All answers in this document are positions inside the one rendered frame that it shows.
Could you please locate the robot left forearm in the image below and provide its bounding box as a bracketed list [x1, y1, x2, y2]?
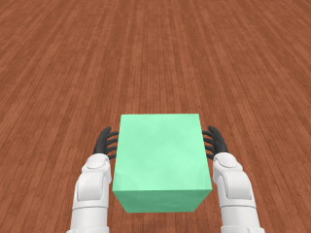
[66, 153, 112, 233]

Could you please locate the right robot hand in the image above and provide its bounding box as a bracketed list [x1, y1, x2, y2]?
[201, 125, 229, 161]

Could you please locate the robot right forearm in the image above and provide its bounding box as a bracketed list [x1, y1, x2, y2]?
[213, 152, 265, 233]

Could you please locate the left robot hand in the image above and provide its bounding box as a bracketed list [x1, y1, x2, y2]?
[92, 126, 120, 160]

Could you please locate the carton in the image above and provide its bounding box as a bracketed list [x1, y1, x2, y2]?
[112, 114, 213, 213]

